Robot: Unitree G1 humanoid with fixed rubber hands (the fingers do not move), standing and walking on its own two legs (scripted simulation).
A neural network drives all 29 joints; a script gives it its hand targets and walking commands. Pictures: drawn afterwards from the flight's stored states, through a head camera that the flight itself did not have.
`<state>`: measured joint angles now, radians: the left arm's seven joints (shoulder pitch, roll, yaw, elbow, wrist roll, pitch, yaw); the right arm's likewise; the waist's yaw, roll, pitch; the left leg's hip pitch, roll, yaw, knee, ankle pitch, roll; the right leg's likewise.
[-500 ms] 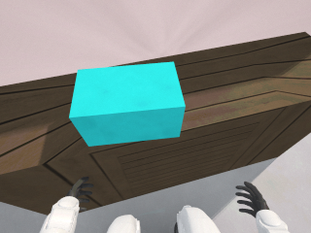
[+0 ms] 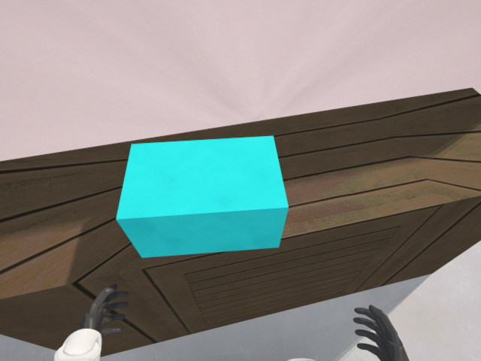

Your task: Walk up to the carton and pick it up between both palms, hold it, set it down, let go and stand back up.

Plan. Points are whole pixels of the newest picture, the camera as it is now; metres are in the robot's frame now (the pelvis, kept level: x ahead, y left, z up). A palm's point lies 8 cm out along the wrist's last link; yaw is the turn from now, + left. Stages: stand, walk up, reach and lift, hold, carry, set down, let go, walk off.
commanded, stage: reach and lift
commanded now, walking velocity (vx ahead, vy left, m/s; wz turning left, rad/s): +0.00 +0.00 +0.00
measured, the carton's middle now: (207, 197) +0.40 +0.08 -0.01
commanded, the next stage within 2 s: none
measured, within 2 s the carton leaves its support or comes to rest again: neither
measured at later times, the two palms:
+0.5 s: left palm (76, 335) +0.16 +0.27 -0.04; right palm (381, 327) +0.17 -0.21 -0.05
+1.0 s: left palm (64, 335) +0.16 +0.28 -0.01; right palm (387, 314) +0.18 -0.20 -0.01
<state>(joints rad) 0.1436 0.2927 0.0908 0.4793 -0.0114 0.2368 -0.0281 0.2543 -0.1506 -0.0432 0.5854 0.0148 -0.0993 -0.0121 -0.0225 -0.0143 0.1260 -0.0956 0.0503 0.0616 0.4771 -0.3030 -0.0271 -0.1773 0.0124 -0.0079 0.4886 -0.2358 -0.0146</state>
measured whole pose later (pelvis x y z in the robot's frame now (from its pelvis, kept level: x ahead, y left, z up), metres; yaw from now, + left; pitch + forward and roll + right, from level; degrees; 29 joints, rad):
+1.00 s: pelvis +0.00 +0.02 +0.01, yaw +1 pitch -6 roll -1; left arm 0.28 0.30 -0.02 0.37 -0.25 -0.23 0.05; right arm 0.33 -0.21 -0.02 0.36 0.23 -0.24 0.04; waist 0.05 0.00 0.05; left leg -0.03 0.02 0.05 0.41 -0.27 0.00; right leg -0.09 0.00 0.00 0.38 -0.18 0.01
